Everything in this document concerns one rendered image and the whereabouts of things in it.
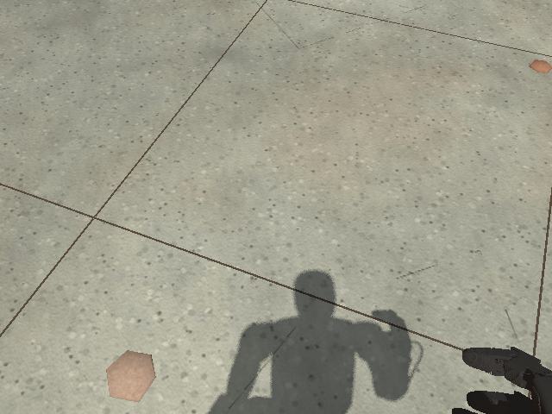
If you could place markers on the robot right hand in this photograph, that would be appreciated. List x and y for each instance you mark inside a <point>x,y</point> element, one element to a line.
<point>521,369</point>

